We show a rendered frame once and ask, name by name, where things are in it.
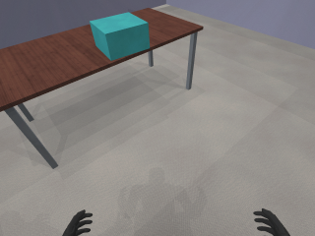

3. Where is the carton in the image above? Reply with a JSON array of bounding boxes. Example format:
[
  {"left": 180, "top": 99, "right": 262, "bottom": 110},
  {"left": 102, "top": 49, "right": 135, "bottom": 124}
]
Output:
[{"left": 90, "top": 12, "right": 150, "bottom": 61}]

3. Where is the right robot hand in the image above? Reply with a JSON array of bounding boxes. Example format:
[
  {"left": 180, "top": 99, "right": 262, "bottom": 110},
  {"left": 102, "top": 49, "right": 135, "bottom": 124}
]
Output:
[{"left": 253, "top": 208, "right": 290, "bottom": 236}]

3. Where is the table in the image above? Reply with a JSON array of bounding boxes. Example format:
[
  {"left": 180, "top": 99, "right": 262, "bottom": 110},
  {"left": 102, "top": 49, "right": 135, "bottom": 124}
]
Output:
[{"left": 0, "top": 8, "right": 204, "bottom": 169}]

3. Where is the left robot hand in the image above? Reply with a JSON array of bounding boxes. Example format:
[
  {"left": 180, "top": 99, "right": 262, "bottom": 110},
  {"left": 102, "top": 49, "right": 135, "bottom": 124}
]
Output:
[{"left": 62, "top": 209, "right": 93, "bottom": 236}]

